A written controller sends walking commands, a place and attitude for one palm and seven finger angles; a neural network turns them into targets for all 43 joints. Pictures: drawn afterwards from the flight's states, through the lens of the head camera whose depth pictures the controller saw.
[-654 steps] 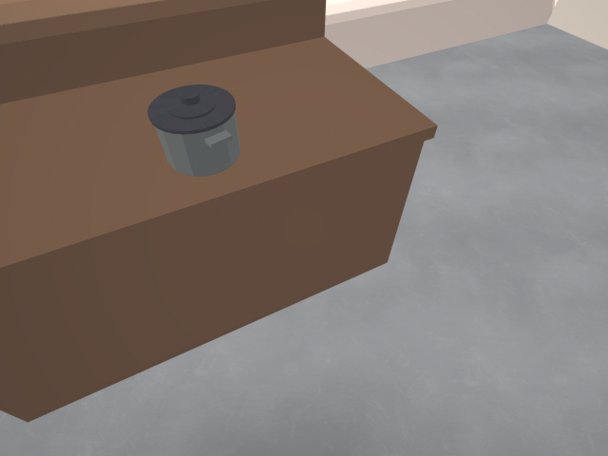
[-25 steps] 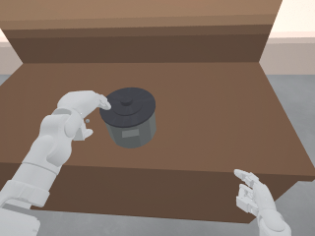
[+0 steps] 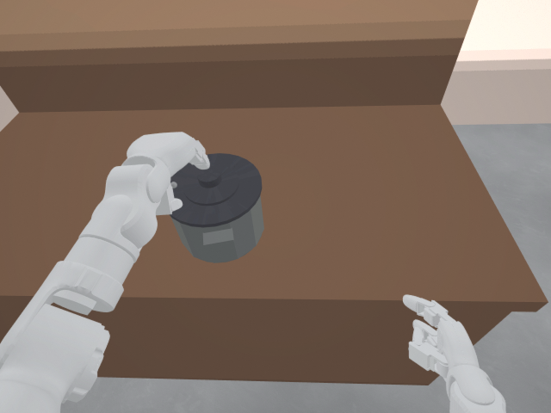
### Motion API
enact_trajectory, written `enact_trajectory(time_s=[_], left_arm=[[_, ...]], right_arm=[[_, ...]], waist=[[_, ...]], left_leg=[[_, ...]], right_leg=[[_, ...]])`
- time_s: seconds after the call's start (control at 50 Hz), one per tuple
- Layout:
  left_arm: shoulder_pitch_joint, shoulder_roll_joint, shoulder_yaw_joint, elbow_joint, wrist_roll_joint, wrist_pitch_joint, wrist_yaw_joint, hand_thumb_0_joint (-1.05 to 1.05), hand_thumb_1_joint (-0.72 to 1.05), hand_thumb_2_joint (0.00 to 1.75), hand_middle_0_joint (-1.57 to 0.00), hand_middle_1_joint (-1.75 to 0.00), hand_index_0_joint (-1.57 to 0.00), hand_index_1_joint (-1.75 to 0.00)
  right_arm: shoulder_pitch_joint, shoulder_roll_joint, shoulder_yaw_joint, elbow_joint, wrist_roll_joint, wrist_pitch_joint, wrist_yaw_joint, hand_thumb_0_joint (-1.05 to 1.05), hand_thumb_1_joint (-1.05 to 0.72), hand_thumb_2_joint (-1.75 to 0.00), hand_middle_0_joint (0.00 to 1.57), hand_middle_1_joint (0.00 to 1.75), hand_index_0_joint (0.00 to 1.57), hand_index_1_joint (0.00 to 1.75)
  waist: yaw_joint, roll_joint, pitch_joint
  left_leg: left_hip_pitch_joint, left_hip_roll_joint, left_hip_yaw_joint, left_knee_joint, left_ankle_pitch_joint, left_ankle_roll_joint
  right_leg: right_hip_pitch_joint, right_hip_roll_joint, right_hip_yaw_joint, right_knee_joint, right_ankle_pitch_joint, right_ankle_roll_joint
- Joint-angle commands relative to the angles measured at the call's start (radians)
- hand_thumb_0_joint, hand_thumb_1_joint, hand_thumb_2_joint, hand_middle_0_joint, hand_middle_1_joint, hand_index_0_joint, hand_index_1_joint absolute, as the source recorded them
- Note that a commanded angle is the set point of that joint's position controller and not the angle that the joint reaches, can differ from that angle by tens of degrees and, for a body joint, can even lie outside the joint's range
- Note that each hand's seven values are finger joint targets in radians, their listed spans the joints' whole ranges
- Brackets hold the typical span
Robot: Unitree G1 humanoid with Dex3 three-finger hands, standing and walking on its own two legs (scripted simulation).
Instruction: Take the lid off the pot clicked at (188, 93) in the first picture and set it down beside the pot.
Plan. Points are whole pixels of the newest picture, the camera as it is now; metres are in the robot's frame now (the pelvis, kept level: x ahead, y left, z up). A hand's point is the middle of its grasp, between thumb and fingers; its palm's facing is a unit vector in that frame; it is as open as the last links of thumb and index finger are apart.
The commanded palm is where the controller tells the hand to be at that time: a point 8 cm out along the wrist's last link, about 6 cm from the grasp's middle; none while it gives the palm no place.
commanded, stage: move the open hand above the knob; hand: left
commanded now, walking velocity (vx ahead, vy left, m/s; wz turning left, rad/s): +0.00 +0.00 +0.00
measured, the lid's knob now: (209, 176) +0.51 +0.13 +0.06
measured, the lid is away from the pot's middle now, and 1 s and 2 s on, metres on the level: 0.00 0.00 0.00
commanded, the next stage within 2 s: lower the open fingers around the knob in 1.10 s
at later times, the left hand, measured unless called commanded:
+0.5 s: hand (203, 160) +0.47 +0.12 +0.13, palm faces -0.28 -0.05 -0.96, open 10.2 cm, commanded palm +0.47 +0.13 +0.19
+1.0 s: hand (192, 161) +0.47 +0.14 +0.13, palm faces -0.28 -0.06 -0.96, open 10.2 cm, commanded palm +0.47 +0.14 +0.19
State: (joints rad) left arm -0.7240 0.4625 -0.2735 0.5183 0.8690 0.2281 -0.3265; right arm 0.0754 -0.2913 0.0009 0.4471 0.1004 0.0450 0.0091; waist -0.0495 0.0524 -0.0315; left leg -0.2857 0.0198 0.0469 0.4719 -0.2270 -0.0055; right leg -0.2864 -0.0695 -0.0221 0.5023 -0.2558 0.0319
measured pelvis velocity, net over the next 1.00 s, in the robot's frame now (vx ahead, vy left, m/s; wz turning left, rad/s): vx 0.01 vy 0.01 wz -0.01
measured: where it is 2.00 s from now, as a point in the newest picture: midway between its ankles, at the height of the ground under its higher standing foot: outside the picture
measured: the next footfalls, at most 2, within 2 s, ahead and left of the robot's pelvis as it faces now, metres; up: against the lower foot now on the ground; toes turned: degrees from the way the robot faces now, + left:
none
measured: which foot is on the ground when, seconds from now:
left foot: down 0.00-1.00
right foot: down 0.00-1.00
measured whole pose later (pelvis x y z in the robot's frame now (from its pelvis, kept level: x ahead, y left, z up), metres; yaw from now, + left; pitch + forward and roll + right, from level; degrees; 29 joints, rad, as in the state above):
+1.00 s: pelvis +0.01 +0.01 +0.00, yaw -1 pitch +7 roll +1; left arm -0.98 0.38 -0.30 0.83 0.91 0.24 -0.30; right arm 0.07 -0.28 -0.02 0.43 0.11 0.05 0.02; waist -0.07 0.03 -0.07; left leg -0.37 0.01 0.06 0.50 -0.24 0.01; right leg -0.37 -0.08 0.00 0.52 -0.26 0.04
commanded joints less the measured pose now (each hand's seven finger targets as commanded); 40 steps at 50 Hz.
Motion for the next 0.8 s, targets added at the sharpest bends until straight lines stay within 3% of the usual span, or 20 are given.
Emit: enact_trajectory(time_s=[0.0, 0.04, 0.1, 0.14, 0.16, 0.2, 0.26, 0.28, 0.3, 0.34, 0.4, 0.42, 0.48, 0.52, 0.6, 0.64, 0.68, 0.72, 0.74, 0.78], left_arm=[[-0.502, 0.185, 0.123, -0.111, 0.018, -0.003, 0.041, 0.00, -0.31, 1.43, -0.83, -0.08, -0.83, -0.08], [-0.563, 0.154, 0.089, -0.078, 0.023, 0.002, 0.045, 0.00, -0.31, 1.43, -0.83, -0.08, -0.83, -0.08], [-0.622, 0.205, 0.133, -0.096, 0.028, -0.007, 0.051, 0.00, -0.31, 1.43, -0.83, -0.08, -0.83, -0.08], [-0.633, 0.140, 0.081, -0.028, 0.033, 0.001, 0.052, 0.00, -0.31, 1.43, -0.83, -0.08, -0.83, -0.08], [-0.638, 0.138, 0.082, 0.023, 0.033, 0.005, 0.052, 0.00, -0.31, 1.43, -0.83, -0.08, -0.83, -0.08], [-0.693, 0.168, 0.103, 0.029, 0.034, -0.003, 0.052, 0.00, -0.31, 1.43, -0.83, -0.08, -0.83, -0.08], [-0.747, 0.102, 0.051, 0.051, 0.039, -0.004, 0.051, 0.00, -0.31, 1.43, -0.83, -0.08, -0.83, -0.08], [-0.763, 0.112, 0.062, 0.050, 0.037, -0.007, 0.052, 0.00, -0.31, 1.43, -0.83, -0.08, -0.83, -0.08], [-0.760, 0.137, 0.087, 0.056, 0.035, -0.013, 0.052, 0.00, -0.31, 1.43, -0.83, -0.08, -0.83, -0.08], [-0.763, 0.092, 0.055, 0.125, 0.040, -0.008, 0.055, 0.00, -0.31, 1.43, -0.83, -0.08, -0.83, -0.08], [-0.779, 0.096, 0.066, 0.169, 0.043, -0.011, 0.062, 0.00, -0.31, 1.43, -0.83, -0.08, -0.83, -0.08], [-0.803, 0.126, 0.084, 0.149, 0.050, -0.015, 0.067, 0.00, -0.31, 1.43, -0.83, -0.08, -0.83, -0.08], [-0.777, 0.099, 0.069, 0.216, 0.061, -0.006, 0.079, 0.00, -0.31, 1.43, -0.83, -0.08, -0.83, -0.08], [-0.810, 0.155, 0.111, 0.176, 0.063, -0.009, 0.086, 0.00, -0.31, 1.43, -0.83, -0.08, -0.83, -0.08], [-0.840, 0.086, 0.058, 0.172, 0.060, 0.001, 0.081, 0.00, -0.31, 1.43, -0.83, -0.08, -0.83, -0.08], [-0.843, 0.120, 0.084, 0.148, 0.059, 0.000, 0.080, 0.00, -0.31, 1.43, -0.83, -0.08, -0.83, -0.08], [-0.817, 0.117, 0.084, 0.143, 0.055, -0.003, 0.076, 0.00, -0.31, 1.43, -0.83, -0.08, -0.83, -0.08], [-0.809, 0.110, 0.077, 0.161, 0.055, -0.003, 0.072, 0.00, -0.31, 1.43, -0.83, -0.08, -0.83, -0.08], [-0.795, 0.150, 0.109, 0.164, 0.058, -0.003, 0.077, 0.00, -0.31, 1.43, -0.83, -0.08, -0.83, -0.08], [-0.796, 0.090, 0.059, 0.141, 0.057, -0.003, 0.073, 0.00, -0.31, 1.43, -0.83, -0.08, -0.83, -0.08]], right_arm=[[-0.038, -0.103, -0.018, 0.000, -0.018, 0.055, -0.010, 0.00, -0.90, -0.90, 0.20, 0.30, 0.20, 0.30], [-0.034, -0.100, -0.016, 0.009, -0.017, 0.061, -0.010, 0.00, -0.90, -0.90, 0.20, 0.30, 0.20, 0.30], [-0.026, -0.105, -0.022, 0.006, -0.022, 0.059, -0.015, 0.00, -0.90, -0.90, 0.20, 0.30, 0.20, 0.30], [-0.018, -0.094, -0.019, 0.018, -0.019, 0.062, -0.015, 0.00, -0.90, -0.90, 0.20, 0.30, 0.20, 0.30], [-0.007, -0.098, -0.019, 0.030, -0.018, 0.064, -0.015, 0.00, -0.90, -0.90, 0.20, 0.30, 0.20, 0.30], [-0.006, -0.104, -0.021, 0.031, -0.019, 0.068, -0.020, 0.00, -0.90, -0.90, 0.20, 0.30, 0.20, 0.30], [0.005, -0.095, -0.024, 0.036, -0.022, 0.067, -0.020, 0.00, -0.90, -0.90, 0.20, 0.30, 0.20, 0.30], [0.012, -0.096, -0.025, 0.036, -0.024, 0.067, -0.019, 0.00, -0.90, -0.90, 0.20, 0.30, 0.20, 0.30], [0.016, -0.099, -0.027, 0.034, -0.025, 0.067, -0.019, 0.00, -0.90, -0.90, 0.20, 0.30, 0.20, 0.30], [0.022, -0.094, -0.025, 0.047, -0.023, 0.072, -0.019, 0.00, -0.90, -0.90, 0.20, 0.30, 0.20, 0.30], [0.026, -0.098, -0.026, 0.049, -0.024, 0.074, -0.019, 0.00, -0.90, -0.90, 0.20, 0.30, 0.20, 0.30], [0.026, -0.100, -0.025, 0.049, -0.025, 0.077, -0.017, 0.00, -0.90, -0.90, 0.20, 0.30, 0.20, 0.30], [0.029, -0.095, -0.022, 0.050, -0.021, 0.083, -0.016, 0.00, -0.90, -0.90, 0.20, 0.30, 0.20, 0.30], [0.024, -0.098, -0.024, 0.038, -0.025, 0.084, -0.018, 0.00, -0.90, -0.90, 0.20, 0.30, 0.20, 0.30], [0.022, -0.092, -0.027, 0.040, -0.023, 0.086, -0.018, 0.00, -0.90, -0.90, 0.20, 0.30, 0.20, 0.30], [0.031, -0.095, -0.030, 0.038, -0.025, 0.084, -0.016, 0.00, -0.90, -0.90, 0.20, 0.30, 0.20, 0.30], [0.034, -0.091, -0.030, 0.032, -0.025, 0.081, -0.015, 0.00, -0.90, -0.90, 0.20, 0.30, 0.20, 0.30], [0.031, -0.094, -0.028, 0.036, -0.023, 0.084, -0.014, 0.00, -0.90, -0.90, 0.20, 0.30, 0.20, 0.30], [0.037, -0.097, -0.029, 0.037, -0.021, 0.083, -0.015, 0.00, -0.90, -0.90, 0.20, 0.30, 0.20, 0.30], [0.026, -0.091, -0.026, 0.031, -0.020, 0.084, -0.011, 0.00, -0.90, -0.90, 0.20, 0.30, 0.20, 0.30]], waist=[[0.017, -0.014, -0.266], [0.009, -0.003, -0.250], [0.011, -0.005, -0.320], [0.000, 0.013, -0.293], [-0.004, -0.023, -0.272], [-0.005, -0.028, -0.298], [-0.017, 0.009, -0.320], [-0.015, 0.004, -0.335], [-0.014, -0.022, -0.354], [-0.022, -0.023, -0.322], [-0.021, -0.035, -0.325], [-0.017, -0.010, -0.336], [-0.020, -0.023, -0.320], [-0.009, -0.035, -0.361], [-0.024, -0.022, -0.363], [-0.019, 0.005, -0.386], [-0.014, 0.009, -0.396], [-0.018, -0.026, -0.365], [-0.011, -0.030, -0.359], [-0.014, 0.001, -0.365]], left_leg=[[0.132, -0.031, -0.025, -0.037, 0.162, 0.040], [0.125, -0.032, -0.021, -0.041, 0.135, 0.039], [0.146, -0.032, -0.021, -0.029, 0.171, 0.043], [0.141, -0.032, -0.016, -0.029, 0.157, 0.041], [0.127, -0.030, -0.017, -0.027, 0.151, 0.041], [0.120, -0.032, -0.013, -0.027, 0.149, 0.043], [0.149, -0.030, -0.010, -0.022, 0.160, 0.042], [0.150, -0.031, -0.014, -0.018, 0.174, 0.043], [0.146, -0.030, -0.017, -0.012, 0.194, 0.045], [0.136, -0.028, -0.009, -0.015, 0.174, 0.043], [0.111, -0.029, -0.009, -0.012, 0.177, 0.043], [0.120, -0.028, -0.009, -0.014, 0.181, 0.041], [0.108, -0.026, -0.004, -0.013, 0.182, 0.039], [0.108, -0.028, -0.006, -0.011, 0.192, 0.045], [0.124, -0.023, -0.005, -0.007, 0.212, 0.045], [0.151, -0.026, -0.009, -0.003, 0.226, 0.044], [0.157, -0.029, -0.008, 0.002, 0.246, 0.046], [0.133, -0.027, -0.006, -0.001, 0.225, 0.046], [0.130, -0.026, -0.007, -0.002, 0.226, 0.046], [0.139, -0.028, -0.008, -0.004, 0.236, 0.042]], right_leg=[[0.033, 0.048, -0.038, -0.054, 0.210, -0.071], [0.012, 0.048, -0.038, -0.055, 0.187, -0.070], [0.040, 0.045, -0.030, -0.047, 0.228, -0.072], [0.008, 0.047, -0.036, -0.046, 0.215, -0.070], [-0.002, 0.049, -0.038, -0.046, 0.214, -0.069], [0.011, 0.044, -0.029, -0.049, 0.224, -0.069], [-0.016, 0.046, -0.032, -0.041, 0.225, -0.070], [-0.008, 0.046, -0.033, -0.036, 0.243, -0.071], [0.007, 0.045, -0.030, -0.034, 0.265, -0.071], [-0.025, 0.047, -0.035, -0.035, 0.246, -0.068], [-0.025, 0.045, -0.031, -0.031, 0.257, -0.069], [-0.021, 0.044, -0.029, -0.026, 0.262, -0.070], [-0.035, 0.047, -0.031, -0.023, 0.258, -0.070], [0.002, 0.042, -0.022, -0.021, 0.287, -0.069], [-0.028, 0.043, -0.028, -0.023, 0.288, -0.070], [-0.022, 0.044, -0.028, -0.017, 0.296, -0.071], [-0.012, 0.044, -0.029, -0.016, 0.314, -0.071], [-0.020, 0.044, -0.029, -0.023, 0.306, -0.068], [-0.013, 0.044, -0.030, -0.022, 0.308, -0.068], [-0.025, 0.044, -0.032, -0.020, 0.304, -0.071]])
